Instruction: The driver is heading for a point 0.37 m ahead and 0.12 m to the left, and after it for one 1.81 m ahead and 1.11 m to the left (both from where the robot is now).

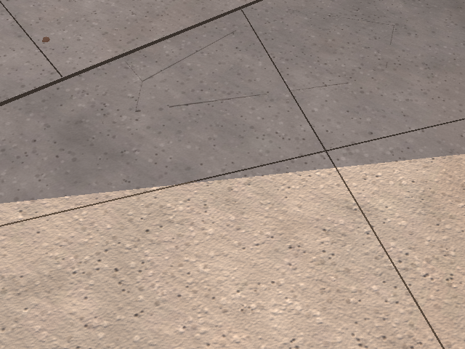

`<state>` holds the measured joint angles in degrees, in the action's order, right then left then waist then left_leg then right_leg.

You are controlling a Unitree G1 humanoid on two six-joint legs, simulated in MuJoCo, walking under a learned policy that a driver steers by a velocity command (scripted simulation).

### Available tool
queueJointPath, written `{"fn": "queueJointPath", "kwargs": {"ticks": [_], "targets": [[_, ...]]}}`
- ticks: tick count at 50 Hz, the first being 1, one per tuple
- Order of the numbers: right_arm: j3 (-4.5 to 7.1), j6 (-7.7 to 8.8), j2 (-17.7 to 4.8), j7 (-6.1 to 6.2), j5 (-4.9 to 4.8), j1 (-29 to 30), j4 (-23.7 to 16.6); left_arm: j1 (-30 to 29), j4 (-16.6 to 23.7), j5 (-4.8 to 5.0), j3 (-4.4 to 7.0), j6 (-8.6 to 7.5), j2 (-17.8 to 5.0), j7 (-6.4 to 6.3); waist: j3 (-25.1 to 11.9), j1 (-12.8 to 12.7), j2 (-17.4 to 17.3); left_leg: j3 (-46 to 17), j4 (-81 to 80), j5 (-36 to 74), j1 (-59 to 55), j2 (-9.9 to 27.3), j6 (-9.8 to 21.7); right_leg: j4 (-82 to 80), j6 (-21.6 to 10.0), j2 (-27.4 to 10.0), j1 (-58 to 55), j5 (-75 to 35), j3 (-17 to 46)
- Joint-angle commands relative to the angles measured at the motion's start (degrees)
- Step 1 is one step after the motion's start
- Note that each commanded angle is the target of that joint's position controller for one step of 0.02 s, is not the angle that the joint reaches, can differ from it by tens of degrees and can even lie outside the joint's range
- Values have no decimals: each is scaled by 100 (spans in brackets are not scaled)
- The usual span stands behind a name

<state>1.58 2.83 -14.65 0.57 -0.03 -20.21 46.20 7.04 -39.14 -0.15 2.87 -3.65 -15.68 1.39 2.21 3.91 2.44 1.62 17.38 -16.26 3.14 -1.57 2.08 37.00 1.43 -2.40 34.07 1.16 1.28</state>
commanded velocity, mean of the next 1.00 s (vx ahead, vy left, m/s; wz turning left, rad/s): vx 0.25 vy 0.00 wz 0.10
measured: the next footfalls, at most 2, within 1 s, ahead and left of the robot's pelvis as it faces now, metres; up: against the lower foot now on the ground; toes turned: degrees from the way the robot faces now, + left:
right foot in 0.08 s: +0.20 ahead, -0.12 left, +0.00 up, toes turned +1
left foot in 0.38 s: +0.07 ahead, +0.11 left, +0.00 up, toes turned +1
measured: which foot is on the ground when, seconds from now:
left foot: down 0.00-0.10, up 0.12-0.36, down 0.38-0.84, up 0.86-1.00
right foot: up 0.00-0.06, down 0.08-0.38, up 0.40-0.80, down 0.82-1.00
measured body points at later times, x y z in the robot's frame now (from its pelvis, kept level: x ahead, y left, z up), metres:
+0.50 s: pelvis +0.07 +0.01 +0.00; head +0.06 +0.04 +0.45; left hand +0.23 +0.27 -0.11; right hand +0.05 -0.27 -0.12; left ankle +0.03 +0.11 -0.74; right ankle +0.14 -0.14 -0.68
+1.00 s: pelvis +0.27 -0.06 +0.00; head +0.29 -0.06 +0.45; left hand +0.34 +0.22 -0.12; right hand +0.35 -0.34 -0.13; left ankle +0.21 +0.09 -0.65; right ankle +0.27 -0.17 -0.74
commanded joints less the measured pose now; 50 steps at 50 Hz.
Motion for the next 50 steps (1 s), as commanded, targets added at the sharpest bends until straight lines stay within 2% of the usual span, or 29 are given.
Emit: {"fn": "queueJointPath", "kwargs": {"ticks": [1,3,4,5,6,7,8,10,12,15,18,19,20,21,22,23,25,28,36,38,40,41,42,43,44,45,46,48,50], "targets": [[280,-23,-1074,56,-83,166,-286,7,316,-8,115,-101,-411,74,-429,-254,-956,-485,297,4188,148,1200,651,-567,-143,283,-1064,-289,-138],[260,-40,-988,62,-113,349,-313,564,108,-80,219,-147,-610,61,-623,-615,-773,-473,1087,3999,198,961,407,-1407,-398,382,-1940,-1136,-181],[221,9,-878,48,3,137,-338,764,106,-133,302,-166,-980,-4,-1009,-623,-310,-320,1796,3080,580,609,86,-1264,-631,-193,-2881,-3580,295],[73,56,-439,0,135,-568,-329,828,160,-317,275,-91,-1165,-88,-1846,-301,723,-275,3179,532,1730,225,-310,-622,-1601,-1586,-4447,-6170,1572],[23,-14,-424,-42,22,-623,-185,875,118,-249,110,-3,-558,-106,-2544,-448,1181,-693,4129,-2356,1892,76,-561,-691,-2251,-2139,-4587,-6729,2153],[126,-120,-806,-70,-102,-410,-200,552,160,-106,15,61,-347,-51,-2308,-457,759,-966,4368,-2671,1995,287,-615,-802,-2106,-1905,-4110,-5916,1905],[175,-249,-881,-27,-118,-74,-238,184,194,-50,43,124,-433,-18,-1847,-409,461,-837,4576,-2735,2218,332,-645,-915,-1898,-1678,-3652,-5070,1678],[275,-577,-996,152,-50,10,-168,-221,214,-27,184,256,-918,-29,-1134,-324,331,-600,4796,-2261,2119,262,-752,-1452,-1749,-1488,-2374,-3388,1408],[222,-733,-663,203,-23,-493,24,-583,164,-80,122,343,-666,-70,-1089,-22,477,-395,4162,-1411,1411,332,-764,-2074,-1438,-991,-1353,225,967],[176,-612,-509,150,101,-425,13,-551,-69,1,183,396,-707,-181,-973,-49,1064,181,2871,-867,769,151,-541,-2517,-1085,-672,-884,2824,723],[194,-498,-549,100,181,-803,252,-603,-129,134,240,426,-764,-297,-634,196,719,555,1654,-574,191,-37,-49,-2264,-692,-603,-470,3913,634],[185,-455,-598,99,235,-1155,371,-783,-51,129,179,403,-480,-298,-349,352,106,-107,784,-1342,51,321,257,-1351,-368,-279,-14,3942,345],[259,-396,-996,134,174,-1251,353,-915,71,129,51,337,97,-241,-98,321,-1532,-2344,-489,-3293,162,1758,826,902,10,360,877,3397,-441],[405,-281,-1648,109,186,-519,59,-1160,259,284,198,224,-400,-212,720,118,-1682,-4246,-1634,-4399,1219,2530,1483,1596,-163,309,1473,2639,188],[377,-119,-1521,174,190,144,-135,-856,118,340,305,150,-701,-225,1002,-265,-1408,-3919,-1674,-3773,1254,2434,1310,1948,-268,95,1527,1960,474],[317,17,-1236,184,117,387,-148,-499,-88,231,344,126,-757,-223,885,-447,-1275,-3232,-1463,-2852,963,2134,996,1992,-275,52,1481,1424,467],[267,131,-955,140,-5,97,-24,-414,-288,25,349,104,-616,-206,523,-319,-1039,-2247,-1295,-1728,401,1750,699,2020,-198,11,1372,857,235],[185,190,-582,118,-16,-690,267,-574,-329,72,280,68,-285,-132,232,-96,-947,-1486,-1200,-537,-288,1517,633,1673,-114,-43,1321,299,-4],[329,69,-1011,117,-95,-1063,447,-1428,-67,196,115,-152,-209,95,521,279,-1129,-1138,-978,273,15,1564,825,-561,12,144,-46,368,-335],[379,37,-1097,98,-149,-966,465,-1243,-79,218,146,-214,-396,114,501,88,-1225,-1360,-774,362,9,1708,795,-909,-108,159,-516,624,-221],[396,7,-1118,88,-177,-672,405,-430,-316,220,266,-254,-668,69,141,-439,-1224,-1291,-115,1383,243,1620,639,-1265,-309,275,-1778,630,-278],[347,21,-946,79,-139,-554,341,482,-584,207,408,-268,-974,-8,-467,-842,-1006,-966,976,1943,701,1262,438,-1263,-491,101,-3143,577,-85],[197,55,-487,64,30,-443,106,1627,-772,106,533,-244,-1455,-92,-1599,-1265,-14,-569,3024,691,1902,798,170,-1058,-846,-1167,-4979,776,1211],[94,181,-1,100,-155,-922,-91,1829,-861,16,548,-196,-1704,-50,-2097,-969,1663,-501,4700,-1765,3689,0,-80,-1963,-1574,-2268,-5875,2312,3634],[266,249,-653,113,-320,-707,2,1514,-815,8,388,-225,-1102,-34,-1501,-1014,1074,-1045,5512,-1521,4083,361,-63,-2291,-1513,-2139,-5172,2899,3592],[347,248,-866,94,-354,-317,-76,1093,-778,58,281,-233,-744,-48,-815,-898,835,-949,5589,-956,4239,604,16,-2340,-1281,-1940,-4498,2572,2620],[353,213,-770,106,-301,-193,-34,705,-747,60,217,-241,-544,-44,-516,-719,479,-884,5453,-460,3999,799,14,-2468,-1119,-1649,-3893,1940,1956],[375,112,-539,77,-217,-98,-43,332,-796,-29,165,-250,-295,-50,-144,-474,487,-867,5069,121,3599,1008,9,-2703,-943,-1228,-3153,904,905],[346,10,-314,23,-210,-45,-140,330,-895,-40,191,-294,-327,-77,-49,-367,392,-766,4981,298,3571,1052,-31,-2827,-1029,-1201,-2903,128,401]]}}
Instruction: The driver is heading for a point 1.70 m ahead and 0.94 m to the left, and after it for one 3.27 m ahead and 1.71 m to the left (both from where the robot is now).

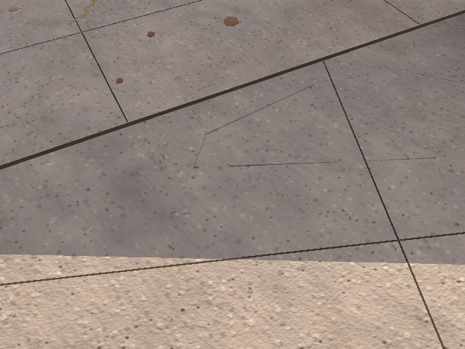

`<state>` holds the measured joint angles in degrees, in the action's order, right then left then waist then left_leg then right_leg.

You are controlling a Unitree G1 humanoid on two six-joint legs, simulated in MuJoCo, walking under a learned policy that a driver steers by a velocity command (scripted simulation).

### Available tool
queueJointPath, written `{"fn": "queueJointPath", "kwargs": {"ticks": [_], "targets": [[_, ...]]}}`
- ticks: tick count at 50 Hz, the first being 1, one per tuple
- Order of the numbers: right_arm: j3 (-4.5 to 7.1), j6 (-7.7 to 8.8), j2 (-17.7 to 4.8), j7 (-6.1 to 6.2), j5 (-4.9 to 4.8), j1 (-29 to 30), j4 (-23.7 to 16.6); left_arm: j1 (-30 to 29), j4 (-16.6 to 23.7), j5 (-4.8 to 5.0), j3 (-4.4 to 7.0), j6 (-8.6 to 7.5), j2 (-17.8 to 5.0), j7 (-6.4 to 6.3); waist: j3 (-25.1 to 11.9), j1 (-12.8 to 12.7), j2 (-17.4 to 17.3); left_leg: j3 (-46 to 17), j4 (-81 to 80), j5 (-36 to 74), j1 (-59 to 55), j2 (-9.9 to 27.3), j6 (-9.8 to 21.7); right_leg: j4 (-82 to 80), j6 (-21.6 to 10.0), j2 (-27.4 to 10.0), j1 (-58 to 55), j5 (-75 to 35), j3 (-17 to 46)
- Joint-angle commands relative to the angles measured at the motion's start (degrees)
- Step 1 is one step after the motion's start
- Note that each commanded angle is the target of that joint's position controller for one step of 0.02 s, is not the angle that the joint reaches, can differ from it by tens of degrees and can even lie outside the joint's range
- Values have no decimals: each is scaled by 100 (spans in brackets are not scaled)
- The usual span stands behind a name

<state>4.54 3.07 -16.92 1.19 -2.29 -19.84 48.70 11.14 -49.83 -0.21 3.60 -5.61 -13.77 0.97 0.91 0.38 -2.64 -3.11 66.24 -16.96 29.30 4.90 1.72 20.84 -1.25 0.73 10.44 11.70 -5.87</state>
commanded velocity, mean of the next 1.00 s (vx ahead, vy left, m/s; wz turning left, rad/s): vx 0.49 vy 0.00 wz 0.57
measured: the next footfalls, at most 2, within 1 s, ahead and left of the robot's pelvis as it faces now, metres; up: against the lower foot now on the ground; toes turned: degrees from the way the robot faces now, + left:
left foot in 0.32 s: +0.34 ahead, +0.15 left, +0.00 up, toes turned +14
right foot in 0.82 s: +0.67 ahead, +0.06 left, +0.00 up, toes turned +32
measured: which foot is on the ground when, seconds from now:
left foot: up 0.00-0.30, down 0.32-0.82, up 0.84-1.00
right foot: down 0.00-0.34, up 0.36-0.80, down 0.82-1.00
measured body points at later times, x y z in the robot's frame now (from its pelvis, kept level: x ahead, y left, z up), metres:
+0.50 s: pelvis +0.27 +0.08 -0.01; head +0.31 +0.10 +0.44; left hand +0.33 +0.38 -0.12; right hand +0.45 -0.16 -0.11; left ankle +0.30 +0.14 -0.74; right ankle +0.29 -0.11 -0.65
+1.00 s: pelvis +0.56 +0.11 +0.00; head +0.58 +0.12 +0.44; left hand +0.50 +0.41 -0.11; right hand +0.80 -0.06 -0.11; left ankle +0.44 +0.20 -0.65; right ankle +0.63 +0.04 -0.74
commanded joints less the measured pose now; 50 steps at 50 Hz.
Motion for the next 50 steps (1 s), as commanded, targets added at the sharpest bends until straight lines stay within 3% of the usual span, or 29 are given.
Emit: {"fn": "queueJointPath", "kwargs": {"ticks": [1,3,6,11,14,15,16,17,18,19,20,21,22,23,25,27,32,36,39,40,41,42,43,44,45,46,47,48,50], "targets": [[50,-51,-72,-51,34,13,-474,-55,130,-31,137,-117,-579,-50,163,11,790,-291,-14,470,1063,412,-33,-1275,-828,-1541,-476,-1191,941],[31,-73,-67,-73,66,323,-676,-48,79,-42,168,-125,-719,-81,326,10,622,-306,-559,828,1264,396,-110,-1402,-910,-1579,-414,-1450,643],[-40,-35,-33,-207,88,912,-920,-47,75,-23,196,-98,-908,-126,454,-130,537,19,-1783,1685,1030,307,-78,-1478,-824,-1439,-395,-1612,68],[-90,-39,-80,-429,86,1769,-1414,433,-48,123,272,58,-1209,-173,565,-359,397,476,-2819,1654,1025,113,186,-1134,-675,-1693,-1312,-2380,-383],[86,-97,-446,-468,89,1361,-1503,429,-4,161,342,210,-1481,-205,14,39,701,944,-2887,853,17,-468,520,142,-495,-1689,-1713,-4948,-646],[218,-121,-675,-451,74,696,-1366,389,27,177,354,267,-1541,-220,-358,432,730,1047,-3004,733,-884,-725,681,1121,-417,-1609,-1531,-5376,-715],[415,-163,-1009,-363,61,-271,-1119,355,74,165,302,271,-1445,-237,-829,943,549,864,-3298,965,-2444,-867,907,2517,-211,-1394,-703,-4776,-791],[544,-222,-1554,-226,40,-679,-1007,662,258,-56,114,216,-801,-207,-1271,728,-740,-1194,-3472,677,-4195,330,1412,4592,77,-785,1253,-880,-790],[482,-108,-1715,-274,86,-427,-1285,813,520,-7,-40,-21,-533,-113,-2223,335,-1258,-4550,-4631,-401,-5244,1474,2474,6064,215,258,2820,2338,549],[336,-22,-1196,-328,133,-395,-1301,43,657,209,102,-192,-1117,-35,-1947,692,-435,-4232,-5032,-545,-5070,1361,2080,6193,90,-78,3394,1934,1224],[281,45,-1028,-330,156,-165,-1278,-206,774,299,85,-274,-1106,-8,-1153,546,-241,-3381,-5046,-204,-4302,1175,1830,5807,-41,-306,3537,1436,1135],[241,80,-900,-322,148,250,-1326,-202,713,189,66,-296,-1001,-60,-705,240,340,-2721,-5038,445,-3396,903,1626,5265,-49,-569,3233,1032,1123],[180,96,-728,-302,188,560,-1405,-99,648,92,114,-250,-1060,-94,-504,25,300,-2230,-5087,1068,-2755,695,1507,4808,-20,-736,2833,794,1140],[146,100,-670,-280,247,707,-1488,31,624,69,136,-165,-1085,-80,-446,-121,149,-2039,-5204,1377,-2337,578,1482,4637,22,-811,2507,640,1166],[153,131,-711,-232,195,687,-1486,78,655,-25,129,-34,-964,-88,-389,-189,143,-1725,-5345,1889,-1890,454,1539,4217,224,-786,2324,425,1050],[187,136,-830,-145,169,514,-1434,-265,793,-87,90,32,-833,-116,-226,-118,136,-1436,-5426,1968,-1640,312,1516,3579,416,-699,2446,-94,972],[214,67,-910,-35,131,130,-1276,-1287,1105,-22,-5,-21,-662,-59,-4,275,-156,-1195,-5323,1164,-1469,-6,1114,1532,522,-307,2126,-1679,932],[220,9,-868,-26,87,-146,-1126,-1618,1287,52,35,-115,-832,40,14,384,-260,-1693,-4864,869,-1882,190,1033,900,409,-151,1924,-1576,1072],[229,-66,-848,8,95,-87,-1125,-1322,1256,81,132,-204,-1023,79,-61,182,-529,-2151,-4348,1104,-2222,324,932,678,206,-76,1496,-792,1063],[200,-91,-764,10,96,3,-1155,-892,1139,77,194,-237,-1090,61,-200,-60,-586,-2137,-4034,1319,-2178,193,825,441,78,-34,927,-783,941],[109,-83,-518,-6,122,35,-1208,-263,1030,7,286,-273,-1281,24,-694,-368,-455,-1875,-3164,1480,-1908,-116,624,434,-166,-355,-175,-766,1145],[-25,-71,-171,-12,241,-88,-1317,651,959,-50,361,-260,-1607,-28,-1568,-641,371,-1279,-1455,254,-1066,-552,359,516,-522,-1435,-1733,-399,2262],[-72,-22,-57,-11,-1,-881,-1488,968,740,-81,439,-179,-1931,27,-1951,-190,2456,-766,184,-1880,1006,-1115,38,-207,-1401,-2493,-3104,1133,5108],[41,-40,-719,22,-56,-728,-1282,713,876,48,306,-150,-1295,50,-1368,-347,1522,-902,842,-1509,1607,-629,-55,-435,-1239,-2423,-2749,2170,5057],[116,-73,-969,14,10,-86,-1352,486,938,59,218,-99,-978,14,-728,-490,1014,-716,917,-957,1697,-447,-84,-454,-984,-2178,-2085,1824,4018],[116,-96,-894,18,76,187,-1393,232,967,-2,169,-62,-898,4,-401,-393,627,-578,785,-556,1464,-251,-112,-534,-869,-1928,-1420,1011,3296],[127,-94,-808,-8,128,383,-1467,100,916,-27,138,-39,-794,-13,-131,-315,614,-576,521,-300,1359,-99,-119,-644,-852,-1724,-970,413,2795],[120,-110,-691,-53,89,349,-1497,61,879,-61,116,-50,-762,-39,-86,-202,778,-539,368,-139,1100,46,-106,-771,-796,-1580,-678,57,2372],[76,-159,-460,-92,40,351,-1545,108,776,-16,130,-95,-765,-50,-46,-163,880,-375,144,-43,1050,136,-133,-988,-867,-1489,-518,-404,1830]]}}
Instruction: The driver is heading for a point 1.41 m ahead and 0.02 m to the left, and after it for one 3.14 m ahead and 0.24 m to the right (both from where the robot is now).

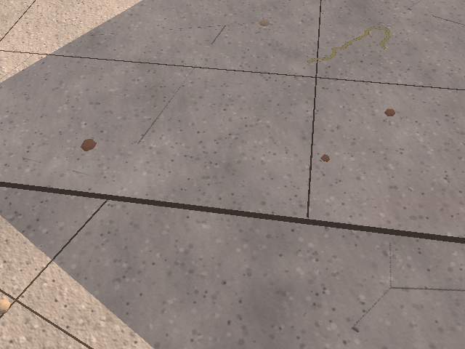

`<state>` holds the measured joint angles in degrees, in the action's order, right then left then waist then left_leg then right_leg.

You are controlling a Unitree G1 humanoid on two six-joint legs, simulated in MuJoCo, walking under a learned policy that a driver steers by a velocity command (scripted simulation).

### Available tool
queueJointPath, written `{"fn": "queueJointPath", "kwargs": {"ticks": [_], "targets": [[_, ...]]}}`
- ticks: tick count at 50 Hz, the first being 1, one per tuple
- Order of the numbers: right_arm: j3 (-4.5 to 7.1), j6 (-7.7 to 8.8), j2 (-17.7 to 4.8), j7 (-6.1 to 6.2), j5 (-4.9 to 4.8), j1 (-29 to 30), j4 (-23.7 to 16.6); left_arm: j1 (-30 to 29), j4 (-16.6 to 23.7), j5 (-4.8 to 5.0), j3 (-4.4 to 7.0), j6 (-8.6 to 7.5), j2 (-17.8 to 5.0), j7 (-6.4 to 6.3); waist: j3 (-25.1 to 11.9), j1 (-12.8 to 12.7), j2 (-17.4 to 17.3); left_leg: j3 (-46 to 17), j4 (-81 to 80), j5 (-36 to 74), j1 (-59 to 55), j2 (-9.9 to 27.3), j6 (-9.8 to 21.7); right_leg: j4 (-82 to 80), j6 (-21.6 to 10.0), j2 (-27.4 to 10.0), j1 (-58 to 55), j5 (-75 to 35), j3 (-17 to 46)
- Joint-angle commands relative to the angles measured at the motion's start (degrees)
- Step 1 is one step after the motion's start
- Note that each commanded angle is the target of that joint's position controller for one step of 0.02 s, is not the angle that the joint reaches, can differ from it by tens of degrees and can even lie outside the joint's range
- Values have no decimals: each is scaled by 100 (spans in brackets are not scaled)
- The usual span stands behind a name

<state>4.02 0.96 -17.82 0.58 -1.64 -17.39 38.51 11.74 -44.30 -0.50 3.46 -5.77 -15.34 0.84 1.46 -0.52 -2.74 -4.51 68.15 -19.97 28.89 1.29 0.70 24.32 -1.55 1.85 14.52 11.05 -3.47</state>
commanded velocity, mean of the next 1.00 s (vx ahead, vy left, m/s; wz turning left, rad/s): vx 0.50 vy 0.00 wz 0.27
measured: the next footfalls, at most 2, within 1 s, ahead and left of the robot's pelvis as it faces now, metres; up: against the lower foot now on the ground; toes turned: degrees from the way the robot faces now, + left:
left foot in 0.34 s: +0.34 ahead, +0.17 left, +0.00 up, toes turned +13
right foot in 0.88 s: +0.69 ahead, +0.02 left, +0.00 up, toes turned +12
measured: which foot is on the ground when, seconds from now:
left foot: up 0.00-0.32, down 0.34-0.90, up 0.92-1.00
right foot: down 0.00-0.36, up 0.38-0.86, down 0.88-1.00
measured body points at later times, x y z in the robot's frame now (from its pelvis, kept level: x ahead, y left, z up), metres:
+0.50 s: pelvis +0.27 +0.08 +0.00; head +0.31 +0.10 +0.44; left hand +0.30 +0.38 -0.13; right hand +0.48 -0.14 -0.09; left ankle +0.30 +0.16 -0.74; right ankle +0.23 -0.09 -0.65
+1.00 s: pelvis +0.56 +0.08 -0.01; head +0.60 +0.08 +0.44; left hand +0.63 +0.37 -0.11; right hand +0.70 -0.18 -0.13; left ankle +0.42 +0.19 -0.65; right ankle +0.65 +0.01 -0.74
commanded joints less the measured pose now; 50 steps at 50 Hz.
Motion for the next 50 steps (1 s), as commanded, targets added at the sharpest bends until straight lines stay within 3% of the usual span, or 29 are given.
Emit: {"fn": "queueJointPath", "kwargs": {"ticks": [1,4,8,12,15,16,17,18,19,20,21,22,23,24,27,30,33,38,41,42,43,44,45,46,47,48,49,50], "targets": [[107,34,-305,-38,-11,198,-584,79,169,31,167,-98,-681,-40,-50,-70,832,-203,-196,351,1195,531,-57,-1418,-891,-1629,-906,-589,1393],[60,34,-226,-67,21,486,-711,137,56,26,226,-85,-881,-56,-8,-105,675,-134,-859,917,1449,580,-138,-1519,-965,-1680,-1073,-1314,838],[-15,119,-103,-211,20,1121,-834,213,-48,53,231,-5,-1021,-84,156,-336,608,249,-2206,2005,1143,484,-68,-1526,-766,-1497,-1193,-1688,10],[-49,139,-56,-358,-2,1711,-1072,599,-235,156,265,115,-1207,-87,354,-492,575,583,-3015,1870,956,323,134,-1383,-668,-1696,-1678,-2126,-306],[82,131,-315,-376,60,1406,-1105,665,-307,242,317,210,-1454,-105,19,-88,803,887,-3305,1031,44,-163,491,-504,-581,-1806,-2019,-4517,-507],[204,114,-528,-353,76,771,-949,619,-319,250,317,246,-1504,-121,-357,336,792,965,-3549,1081,-853,-370,667,325,-496,-1732,-1925,-5111,-635],[363,84,-792,-273,63,-141,-676,608,-318,231,251,250,-1377,-144,-811,828,653,890,-3845,1522,-2330,-478,849,1456,-332,-1550,-1239,-4830,-789],[494,27,-1302,-151,97,-903,-505,745,-128,47,85,193,-922,-132,-1480,967,-239,-825,-3714,1566,-4348,675,1282,3399,-77,-1141,606,-2234,-860],[455,82,-1521,-162,53,-671,-598,1144,-23,50,-91,50,-529,-49,-2384,443,-1263,-3852,-4599,891,-5337,1994,2253,5205,135,-130,2150,2135,-20],[295,147,-994,-220,99,-608,-634,601,6,245,72,-63,-1139,22,-2264,771,-455,-3589,-4881,707,-5109,1924,2003,5508,79,-406,2635,1999,814],[236,199,-855,-237,127,-394,-566,114,199,375,60,-114,-1114,49,-1391,703,-347,-2635,-4924,1123,-4320,1690,1780,5342,9,-598,2838,1665,711],[197,243,-738,-249,111,-59,-498,13,205,291,31,-125,-975,9,-852,429,92,-1970,-4998,1672,-3480,1416,1576,4811,7,-846,2722,1226,663],[116,279,-472,-256,133,213,-494,-56,126,155,57,-68,-955,-36,-551,272,194,-1442,-5164,2151,-2928,1124,1373,4422,0,-1000,2445,928,648],[110,313,-516,-236,188,347,-518,261,91,160,54,-6,-923,-19,-558,38,-196,-1348,-5332,2397,-2503,1162,1485,4337,76,-1067,2093,712,699],[121,426,-523,-206,158,414,-386,397,-32,105,36,153,-748,-28,-379,-109,-18,-902,-5769,2456,-1954,1033,1543,3826,298,-1091,1914,351,627],[134,442,-611,-130,163,235,-194,-211,158,38,-8,177,-609,-37,-72,48,52,-501,-5948,2544,-1960,920,1444,2834,446,-1081,2337,-582,618],[142,412,-693,-80,145,62,-31,-739,269,70,-63,112,-484,27,68,266,-2,-150,-5989,2208,-1991,756,1227,1674,420,-892,2152,-1568,505],[188,343,-822,-62,74,-394,345,-1406,515,124,-82,39,-536,169,292,496,-56,-242,-5741,1985,-2663,1097,1145,756,204,-667,2204,-1597,479],[225,256,-888,-14,50,-398,480,-1238,539,111,-35,2,-676,234,184,310,-182,-340,-5322,2694,-3183,1310,980,510,-53,-557,1978,-934,440],[233,225,-925,0,55,-320,488,-947,472,104,13,-8,-770,227,0,131,-254,-280,-4973,3495,-3247,1247,896,450,-159,-405,1521,-734,291],[209,186,-888,12,72,-234,489,-283,278,89,118,-11,-934,191,-419,-234,-206,-73,-4166,4358,-3142,996,760,328,-314,-199,581,-786,87],[109,170,-678,36,136,-297,441,638,62,57,236,-4,-1240,138,-1166,-600,8,172,-2852,3914,-2443,689,565,578,-571,-582,-958,-1040,446],[-58,262,-148,0,146,-1007,290,1248,-15,-32,378,25,-1827,105,-2076,-427,1322,463,-536,1621,-177,-181,81,401,-1491,-2053,-3237,-191,2972],[-78,376,-228,-22,110,-903,362,1417,-87,90,275,40,-1432,139,-2409,-564,1790,-240,388,-1321,828,-574,25,-594,-1779,-2380,-3687,748,4677],[44,443,-686,-68,-42,-419,260,1060,-45,139,172,47,-1138,124,-1545,-580,1303,-389,817,-1104,1441,-194,95,-730,-1482,-2258,-3128,1354,4022],[32,478,-710,-74,-68,4,145,678,37,109,128,70,-987,101,-955,-474,882,-160,638,-593,1494,127,158,-820,-1278,-2052,-2331,1210,3287],[35,480,-667,-59,21,255,94,355,72,62,83,80,-855,100,-480,-317,618,-25,240,-173,1357,349,150,-992,-1208,-1843,-1518,715,2751],[67,433,-633,-43,82,224,124,160,111,-3,25,54,-688,104,-302,-126,677,-56,-94,142,1014,538,142,-1158,-1133,-1642,-985,233,2368]]}}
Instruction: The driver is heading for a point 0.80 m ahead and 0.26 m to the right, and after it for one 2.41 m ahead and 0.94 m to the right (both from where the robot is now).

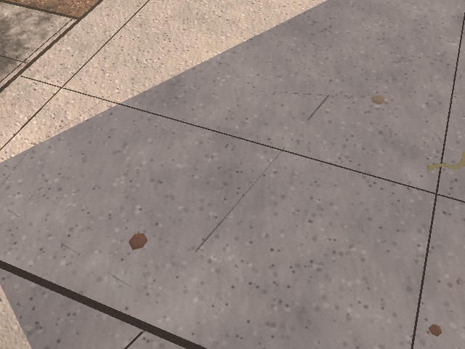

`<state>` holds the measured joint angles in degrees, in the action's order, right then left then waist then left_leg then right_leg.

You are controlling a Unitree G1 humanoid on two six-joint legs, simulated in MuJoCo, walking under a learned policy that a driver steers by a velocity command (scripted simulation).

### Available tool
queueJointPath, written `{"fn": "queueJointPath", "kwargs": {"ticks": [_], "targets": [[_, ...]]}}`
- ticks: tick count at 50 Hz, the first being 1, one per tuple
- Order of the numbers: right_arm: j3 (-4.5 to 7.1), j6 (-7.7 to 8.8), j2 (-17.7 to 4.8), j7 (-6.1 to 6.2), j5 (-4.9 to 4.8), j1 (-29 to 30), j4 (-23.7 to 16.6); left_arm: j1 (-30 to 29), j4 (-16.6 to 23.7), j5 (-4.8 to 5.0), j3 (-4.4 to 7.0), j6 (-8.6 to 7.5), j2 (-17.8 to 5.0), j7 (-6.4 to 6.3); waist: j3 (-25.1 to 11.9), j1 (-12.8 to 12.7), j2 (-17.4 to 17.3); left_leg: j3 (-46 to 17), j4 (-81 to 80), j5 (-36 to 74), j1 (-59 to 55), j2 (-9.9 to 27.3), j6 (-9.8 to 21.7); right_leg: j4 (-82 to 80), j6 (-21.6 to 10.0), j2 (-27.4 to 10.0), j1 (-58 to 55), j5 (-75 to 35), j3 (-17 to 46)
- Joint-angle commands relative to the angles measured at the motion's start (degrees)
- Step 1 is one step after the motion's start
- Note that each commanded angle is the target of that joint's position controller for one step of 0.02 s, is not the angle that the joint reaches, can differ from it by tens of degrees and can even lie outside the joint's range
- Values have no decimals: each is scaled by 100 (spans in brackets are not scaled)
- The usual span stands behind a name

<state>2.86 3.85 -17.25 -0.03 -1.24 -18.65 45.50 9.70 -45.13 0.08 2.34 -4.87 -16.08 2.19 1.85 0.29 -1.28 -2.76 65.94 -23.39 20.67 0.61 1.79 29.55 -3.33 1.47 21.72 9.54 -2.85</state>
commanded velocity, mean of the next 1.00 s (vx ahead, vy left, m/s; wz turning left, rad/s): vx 0.50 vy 0.00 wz -0.27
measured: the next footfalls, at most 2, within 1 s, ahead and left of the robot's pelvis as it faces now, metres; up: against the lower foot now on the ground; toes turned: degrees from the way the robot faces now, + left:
left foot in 0.40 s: +0.41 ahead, +0.15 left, +0.00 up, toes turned +0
right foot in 0.94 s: +0.65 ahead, -0.14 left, +0.00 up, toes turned -21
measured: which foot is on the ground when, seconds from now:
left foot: up 0.00-0.38, down 0.40-0.96, up 0.98-1.00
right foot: down 0.00-0.42, up 0.44-0.92, down 0.94-1.00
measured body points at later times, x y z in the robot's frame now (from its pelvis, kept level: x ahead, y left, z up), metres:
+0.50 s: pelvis +0.28 +0.05 +0.00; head +0.32 +0.06 +0.45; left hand +0.31 +0.33 -0.14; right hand +0.46 -0.21 -0.09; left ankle +0.37 +0.15 -0.73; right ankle +0.12 -0.09 -0.65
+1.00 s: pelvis +0.55 -0.03 -0.02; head +0.58 -0.05 +0.43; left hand +0.80 +0.17 -0.11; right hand +0.51 -0.32 -0.15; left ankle +0.40 +0.16 -0.66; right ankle +0.61 -0.12 -0.73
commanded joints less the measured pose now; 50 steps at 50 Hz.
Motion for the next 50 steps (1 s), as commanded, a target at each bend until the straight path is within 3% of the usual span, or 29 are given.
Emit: {"fn": "queueJointPath", "kwargs": {"ticks": [1,4,10,13,15,18,19,20,21,22,23,24,25,26,28,31,37,41,42,44,45,46,47,48,49,50], "targets": [[173,87,-589,18,49,191,-520,276,197,-85,125,-55,-587,-26,-330,-77,658,-223,-9,654,1528,663,-8,-1831,-964,-1504,-1393,87,2087],[126,-28,-377,57,90,199,-511,339,80,-23,167,-136,-731,-52,-211,29,583,-110,-538,1014,1522,740,-189,-2143,-1098,-1417,-1092,-723,1499],[18,72,-124,-23,85,1343,-759,773,-145,53,214,-55,-930,-170,32,-345,441,153,-2710,2768,1521,568,-296,-2256,-827,-1117,-1365,-1199,670],[-1,122,-122,-118,33,1848,-901,1128,-320,92,232,23,-998,-183,168,-547,436,219,-3285,2925,1514,435,-251,-2148,-822,-1294,-1775,-1079,704],[9,151,-174,-186,17,2049,-997,1243,-413,107,251,99,-1025,-200,232,-550,466,179,-3532,2666,1627,382,-140,-1962,-780,-1488,-2197,-1244,777],[85,193,-375,-234,43,1823,-994,1206,-476,136,298,189,-1112,-243,83,-270,566,195,-3791,2020,1094,220,77,-1405,-638,-1635,-2535,-2142,949],[166,211,-515,-215,64,1317,-863,1065,-454,143,304,215,-1150,-253,-204,62,588,335,-3962,1968,323,57,188,-835,-545,-1495,-2446,-2935,870],[311,217,-805,-159,91,425,-605,1027,-413,101,242,225,-1001,-258,-830,478,476,317,-3925,2124,-1080,105,363,209,-378,-1170,-1981,-3067,684],[429,192,-1246,-84,177,-607,-454,1068,-235,-62,92,204,-614,-256,-1809,809,-243,-894,-3663,2236,-2893,1261,710,2046,-152,-734,-763,-1336,433],[466,150,-1481,-109,180,-685,-353,1839,-195,47,-64,91,-29,-216,-2471,372,-1770,-3384,-4346,894,-4428,2368,1488,3758,126,159,1313,2312,534],[317,147,-860,-101,133,-585,-435,1419,-280,194,100,26,-745,-202,-2041,642,-1005,-3394,-4713,139,-4047,2205,1268,4325,104,-144,1866,2349,1112],[245,160,-662,-73,117,-217,-441,926,-113,285,191,-7,-964,-195,-1228,597,-752,-2518,-4852,308,-3337,2051,1037,4367,72,-378,2137,1802,1010],[205,177,-556,-70,136,150,-450,703,-77,253,190,-2,-884,-222,-836,422,-374,-1935,-5027,840,-2620,1846,937,4190,115,-624,1956,1309,902],[170,199,-398,-78,150,418,-435,645,-74,183,220,36,-816,-234,-516,271,-353,-1444,-5232,1234,-2083,1662,897,3919,162,-768,1799,980,908],[162,282,-280,-83,211,659,-372,895,-136,198,227,183,-591,-226,-374,14,-494,-786,-5582,1721,-1484,1472,869,3732,234,-933,1283,639,924],[218,349,-397,-50,211,742,-218,711,-4,167,222,345,-395,-241,-81,-93,-309,-78,-5840,2352,-1213,1468,922,3399,351,-986,1535,239,917],[299,252,-668,74,190,555,1,-214,353,106,148,282,-205,-63,190,194,-95,1011,-5949,2733,-1519,1307,772,1505,334,-871,1581,-1244,483],[370,98,-829,95,78,207,199,-828,699,104,124,286,-207,61,377,393,-50,1268,-5685,3130,-2320,1558,700,857,133,-768,1807,-983,194],[389,49,-873,98,45,191,227,-880,774,105,138,291,-243,90,375,361,-87,1324,-5525,3461,-2517,1617,652,773,55,-713,1798,-766,117],[436,-36,-1027,122,-8,306,209,-707,848,104,220,320,-397,122,142,141,-256,1483,-4903,5132,-2750,1640,524,722,-157,-409,1308,-205,-181],[460,-83,-1105,138,-38,374,187,-380,813,112,298,344,-526,118,-99,-81,-364,1544,-4337,6028,-2781,1618,459,758,-286,-190,826,97,-345],[463,-130,-1138,143,-65,477,163,295,669,135,429,363,-738,95,-452,-489,-345,1648,-3379,6442,-2597,1490,348,575,-460,63,-58,114,-458],[410,-127,-1033,154,-50,500,137,1266,413,144,634,394,-1096,9,-942,-977,-139,1734,-1979,5724,-1790,1242,121,211,-692,200,-1612,-199,-238],[211,-46,-373,122,211,103,-99,1613,313,172,800,431,-1777,-111,-1365,-670,1256,1679,139,1646,528,535,-245,78,-1417,-1147,-3565,-46,2149],[78,185,-181,48,167,115,-264,1452,562,139,719,315,-1781,-61,-2249,-472,1374,263,1364,-1210,1918,-382,-350,-1023,-2271,-2058,-4482,1102,5069],[194,355,-663,-31,-80,851,-403,1376,566,102,572,222,-1297,-12,-1798,-773,717,-282,1505,-810,2542,-41,-197,-1402,-1911,-1997,-4240,1119,4626]]}}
